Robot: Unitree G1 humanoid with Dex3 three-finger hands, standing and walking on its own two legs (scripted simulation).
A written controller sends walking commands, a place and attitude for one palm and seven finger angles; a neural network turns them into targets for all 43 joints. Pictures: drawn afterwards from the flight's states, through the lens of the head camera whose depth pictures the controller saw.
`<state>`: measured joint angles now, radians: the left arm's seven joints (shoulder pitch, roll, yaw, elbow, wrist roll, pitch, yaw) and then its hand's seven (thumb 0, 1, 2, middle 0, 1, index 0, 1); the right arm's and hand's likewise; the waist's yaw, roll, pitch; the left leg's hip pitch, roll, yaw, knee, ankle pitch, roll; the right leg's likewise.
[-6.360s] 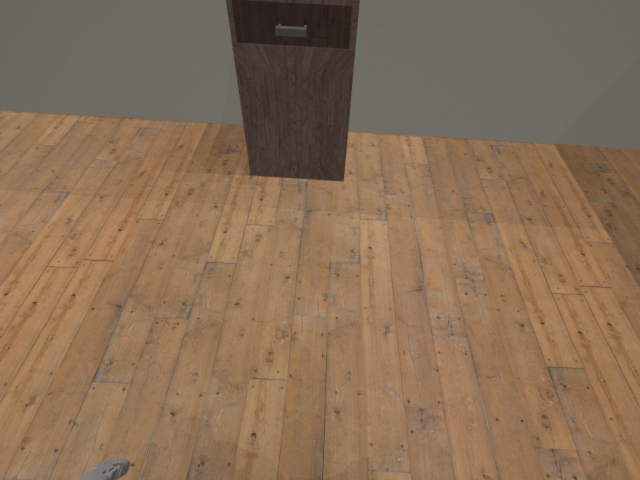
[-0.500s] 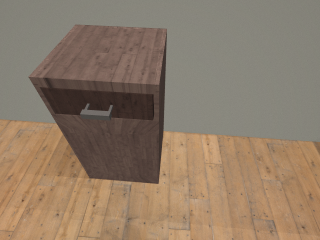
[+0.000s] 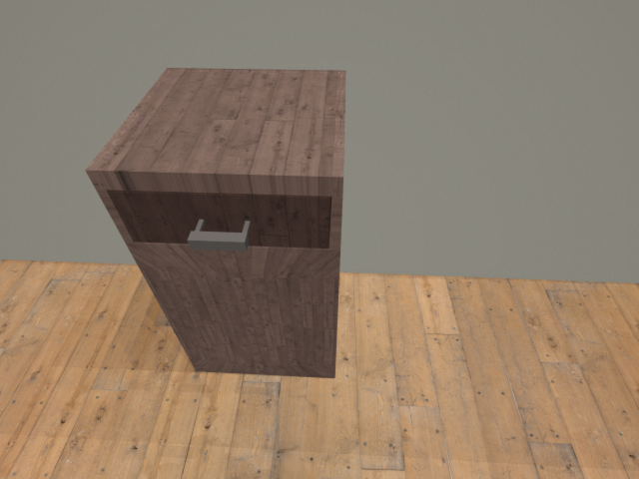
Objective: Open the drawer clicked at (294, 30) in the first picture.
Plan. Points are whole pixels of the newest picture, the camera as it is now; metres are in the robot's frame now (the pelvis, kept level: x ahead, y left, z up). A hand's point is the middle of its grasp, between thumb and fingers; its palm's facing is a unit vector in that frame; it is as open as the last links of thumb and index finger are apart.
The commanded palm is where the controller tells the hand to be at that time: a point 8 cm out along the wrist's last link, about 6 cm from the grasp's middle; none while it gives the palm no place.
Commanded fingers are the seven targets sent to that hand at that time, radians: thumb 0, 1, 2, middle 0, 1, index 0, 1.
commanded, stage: look again from close up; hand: left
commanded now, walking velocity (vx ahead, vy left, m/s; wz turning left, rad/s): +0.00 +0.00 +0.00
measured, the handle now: (221, 232) +0.56 +0.23 -0.06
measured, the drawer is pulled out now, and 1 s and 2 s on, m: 0.00 0.00 0.00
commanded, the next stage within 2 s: raise the hand with hooked fingers in 0.08 s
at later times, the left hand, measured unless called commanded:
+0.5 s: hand (191, 416) +0.21 +0.18 -0.03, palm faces -0.01 -0.36 -0.93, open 8.0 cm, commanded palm +0.14 +0.22 -0.03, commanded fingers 0.00 0.50 0.73 -0.23 -0.56 -0.23 -0.56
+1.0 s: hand (182, 393) +0.23 +0.19 -0.01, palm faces -0.01 -0.09 -1.00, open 10.9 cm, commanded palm +0.20 +0.20 +0.04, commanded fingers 0.00 -0.08 0.48 -0.27 -0.93 -0.27 -0.93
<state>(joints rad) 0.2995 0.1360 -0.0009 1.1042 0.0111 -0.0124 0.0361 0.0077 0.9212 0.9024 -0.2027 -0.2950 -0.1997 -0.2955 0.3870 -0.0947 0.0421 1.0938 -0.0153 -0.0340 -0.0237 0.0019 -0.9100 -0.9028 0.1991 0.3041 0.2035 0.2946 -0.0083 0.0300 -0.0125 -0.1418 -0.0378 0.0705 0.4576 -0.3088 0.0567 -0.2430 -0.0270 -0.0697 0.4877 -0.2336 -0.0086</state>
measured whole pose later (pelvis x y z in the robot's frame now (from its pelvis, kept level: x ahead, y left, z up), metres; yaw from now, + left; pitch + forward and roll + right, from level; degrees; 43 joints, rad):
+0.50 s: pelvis -0.01 +0.00 -0.02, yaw -4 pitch +7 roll +1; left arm 0.40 0.25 -0.09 0.01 0.87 0.00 0.38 0.02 0.74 0.82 -0.21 -0.41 -0.21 -0.41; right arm 0.13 -0.29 -0.04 0.57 -0.04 -0.06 0.03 0.02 -0.92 -0.90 0.20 0.30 0.20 0.29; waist 0.00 0.03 -0.12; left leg -0.41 -0.02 0.14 0.69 -0.41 0.06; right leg -0.54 0.02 0.02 0.74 -0.32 -0.04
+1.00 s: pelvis +0.00 -0.04 -0.03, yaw -1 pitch +9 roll +2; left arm 0.30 0.38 -0.03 -0.02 1.02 -0.02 0.33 0.00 0.13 0.58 -0.28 -0.78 -0.27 -0.79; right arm 0.12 -0.18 0.05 0.56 -0.05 0.12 0.03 0.01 -0.91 -0.90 0.20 0.30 0.21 0.30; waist 0.08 0.03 -0.07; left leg -0.47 -0.01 0.04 0.73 -0.43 0.00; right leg -0.58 0.04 -0.04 0.78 -0.36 -0.09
